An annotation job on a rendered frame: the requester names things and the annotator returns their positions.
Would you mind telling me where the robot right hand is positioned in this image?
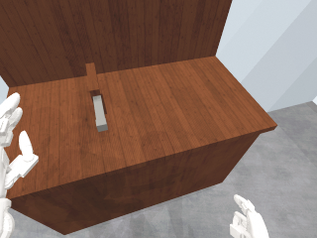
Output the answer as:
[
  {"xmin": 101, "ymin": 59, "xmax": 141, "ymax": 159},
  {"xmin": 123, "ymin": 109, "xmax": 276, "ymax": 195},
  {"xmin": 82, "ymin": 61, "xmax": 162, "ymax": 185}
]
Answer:
[{"xmin": 230, "ymin": 194, "xmax": 269, "ymax": 238}]

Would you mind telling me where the left robot forearm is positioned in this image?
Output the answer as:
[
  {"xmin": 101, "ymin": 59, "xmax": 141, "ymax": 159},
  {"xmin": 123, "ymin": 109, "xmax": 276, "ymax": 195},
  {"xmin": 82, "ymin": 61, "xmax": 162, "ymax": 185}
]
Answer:
[{"xmin": 0, "ymin": 197, "xmax": 15, "ymax": 238}]

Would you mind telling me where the counter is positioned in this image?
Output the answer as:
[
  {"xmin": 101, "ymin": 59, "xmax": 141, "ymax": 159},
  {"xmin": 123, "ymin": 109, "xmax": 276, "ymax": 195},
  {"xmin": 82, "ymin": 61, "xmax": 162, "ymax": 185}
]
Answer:
[{"xmin": 0, "ymin": 0, "xmax": 277, "ymax": 235}]

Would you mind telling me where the robot left hand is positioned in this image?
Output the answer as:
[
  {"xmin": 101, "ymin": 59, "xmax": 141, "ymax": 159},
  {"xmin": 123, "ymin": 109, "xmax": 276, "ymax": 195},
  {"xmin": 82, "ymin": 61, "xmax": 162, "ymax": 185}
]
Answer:
[{"xmin": 0, "ymin": 92, "xmax": 39, "ymax": 198}]

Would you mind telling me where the tap lever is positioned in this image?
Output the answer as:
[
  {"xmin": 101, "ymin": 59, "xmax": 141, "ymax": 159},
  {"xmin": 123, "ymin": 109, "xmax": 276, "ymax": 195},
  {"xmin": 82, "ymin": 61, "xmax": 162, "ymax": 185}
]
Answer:
[{"xmin": 92, "ymin": 95, "xmax": 108, "ymax": 132}]

